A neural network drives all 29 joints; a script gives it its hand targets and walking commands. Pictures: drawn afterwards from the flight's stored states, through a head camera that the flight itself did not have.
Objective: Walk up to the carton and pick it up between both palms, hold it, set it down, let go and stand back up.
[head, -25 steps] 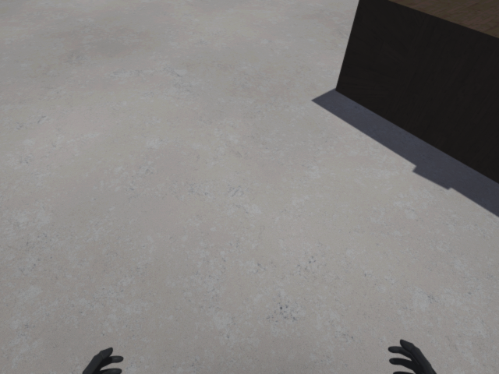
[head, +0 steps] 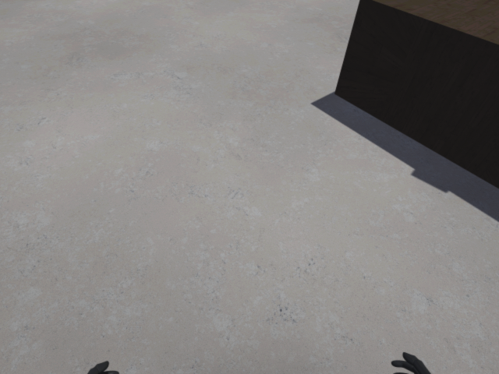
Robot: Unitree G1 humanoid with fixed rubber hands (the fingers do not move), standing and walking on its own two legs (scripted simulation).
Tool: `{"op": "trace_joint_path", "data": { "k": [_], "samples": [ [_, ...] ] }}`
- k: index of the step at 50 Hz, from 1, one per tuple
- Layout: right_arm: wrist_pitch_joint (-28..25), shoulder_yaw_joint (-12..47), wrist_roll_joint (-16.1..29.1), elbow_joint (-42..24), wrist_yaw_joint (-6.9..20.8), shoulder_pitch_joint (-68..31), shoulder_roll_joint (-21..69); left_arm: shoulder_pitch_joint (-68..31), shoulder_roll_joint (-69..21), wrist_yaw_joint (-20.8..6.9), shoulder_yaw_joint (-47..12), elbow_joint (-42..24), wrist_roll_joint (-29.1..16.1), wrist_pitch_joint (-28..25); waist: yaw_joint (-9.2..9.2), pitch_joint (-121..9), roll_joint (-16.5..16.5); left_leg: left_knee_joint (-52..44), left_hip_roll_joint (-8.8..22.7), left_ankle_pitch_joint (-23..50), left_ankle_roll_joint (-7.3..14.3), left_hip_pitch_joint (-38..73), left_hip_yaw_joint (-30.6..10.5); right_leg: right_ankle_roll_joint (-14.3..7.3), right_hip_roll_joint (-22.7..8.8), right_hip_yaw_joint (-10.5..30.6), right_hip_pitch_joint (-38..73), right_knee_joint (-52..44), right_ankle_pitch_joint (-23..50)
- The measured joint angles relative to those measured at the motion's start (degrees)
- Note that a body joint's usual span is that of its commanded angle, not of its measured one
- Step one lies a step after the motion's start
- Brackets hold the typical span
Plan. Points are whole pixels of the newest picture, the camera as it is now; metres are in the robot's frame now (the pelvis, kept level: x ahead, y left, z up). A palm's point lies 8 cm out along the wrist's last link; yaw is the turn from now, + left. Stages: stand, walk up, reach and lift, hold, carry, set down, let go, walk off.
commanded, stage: stand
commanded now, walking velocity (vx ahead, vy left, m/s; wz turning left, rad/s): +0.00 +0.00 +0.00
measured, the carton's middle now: out of the picture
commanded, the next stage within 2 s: walk up in 1.18 s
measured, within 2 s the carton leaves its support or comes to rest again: neither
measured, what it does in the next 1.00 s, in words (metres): stands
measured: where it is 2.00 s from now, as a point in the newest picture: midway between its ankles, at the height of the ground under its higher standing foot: outside the picture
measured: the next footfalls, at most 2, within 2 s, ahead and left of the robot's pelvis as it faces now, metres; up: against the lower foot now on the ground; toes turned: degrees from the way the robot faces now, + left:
right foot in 1.70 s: +0.12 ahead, -0.27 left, +0.00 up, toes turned -15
left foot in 1.96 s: +0.22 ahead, -0.07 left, +0.00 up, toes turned -12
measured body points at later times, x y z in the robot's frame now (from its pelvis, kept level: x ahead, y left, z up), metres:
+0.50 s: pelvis -0.01 +0.00 +0.01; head -0.01 +0.00 +0.46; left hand +0.08 +0.27 -0.12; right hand +0.10 -0.29 -0.10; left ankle +0.00 +0.12 -0.72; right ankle +0.01 -0.13 -0.72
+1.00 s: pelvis -0.01 +0.00 +0.02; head -0.01 +0.00 +0.47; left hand +0.06 +0.27 -0.12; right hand +0.09 -0.29 -0.10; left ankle +0.00 +0.12 -0.72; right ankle +0.01 -0.13 -0.72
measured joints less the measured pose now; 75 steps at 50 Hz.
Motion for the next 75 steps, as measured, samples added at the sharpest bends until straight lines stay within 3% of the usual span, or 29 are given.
{"op": "trace_joint_path", "data": {
  "k": [32,68,71,75],
  "samples": [
    [-0.1,0.0,0.0,6.0,0.0,-0.8,0.0,0.0,0.0,-0.3,0.0,5.5,0.0,-0.2,0.00,-0.9,0.0,-10.5,0.0,6.5,0.0,4.4,0.0,0.0,0.1,0.0,4.4,-10.6,6.5],
    [-0.1,0.0,0.0,7.6,0.0,-0.8,0.0,0.0,0.0,-0.3,0.0,7.4,0.0,-0.2,0.00,-0.9,0.0,-13.7,0.0,8.1,0.0,6.2,0.0,0.0,0.1,0.0,6.3,-14.0,8.2],
    [-1.9,-0.5,0.0,7.5,0.0,-1.0,-0.8,0.4,0.9,-3.2,1.1,5.5,0.0,1.2,-0.13,-0.9,-0.5,-13.7,0.3,7.6,0.3,6.3,1.5,0.0,-0.1,0.3,1.5,-4.4,1.3],
    [-3.2,-2.8,0.0,7.6,0.0,0.0,-3.7,0.4,3.4,-6.3,2.7,1.7,0.0,1.7,-0.06,-1.3,-0.5,-15.0,2.0,7.2,0.3,7.5,3.8,0.0,-2.2,0.5,-7.7,10.8,-0.1]
  ]
}}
